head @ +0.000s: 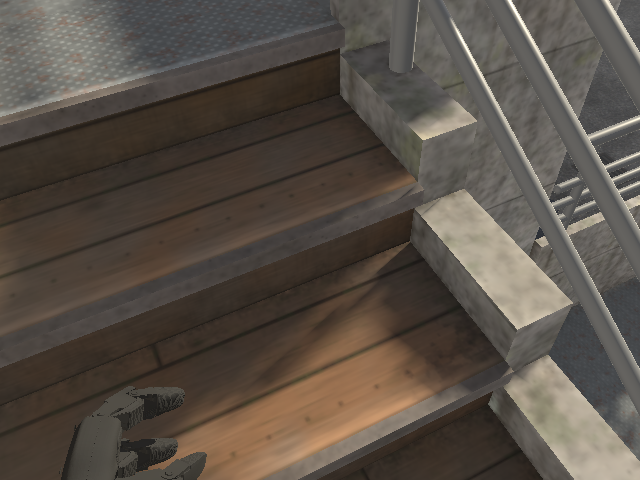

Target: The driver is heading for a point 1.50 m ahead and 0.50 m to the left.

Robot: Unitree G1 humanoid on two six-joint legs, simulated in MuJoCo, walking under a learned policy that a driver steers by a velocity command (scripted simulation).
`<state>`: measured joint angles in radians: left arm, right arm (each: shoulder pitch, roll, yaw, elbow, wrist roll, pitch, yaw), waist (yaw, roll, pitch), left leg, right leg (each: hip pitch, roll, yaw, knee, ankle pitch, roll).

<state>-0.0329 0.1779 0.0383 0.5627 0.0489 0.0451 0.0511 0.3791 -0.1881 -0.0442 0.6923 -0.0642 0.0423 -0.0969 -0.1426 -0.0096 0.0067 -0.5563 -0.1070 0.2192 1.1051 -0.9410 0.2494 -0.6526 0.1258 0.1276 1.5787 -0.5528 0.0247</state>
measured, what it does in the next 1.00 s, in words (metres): walks ahead: right foot 0.17 m lower, then left foot 0.17 m higher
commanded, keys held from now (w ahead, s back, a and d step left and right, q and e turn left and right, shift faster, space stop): w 0.90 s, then w+q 0.10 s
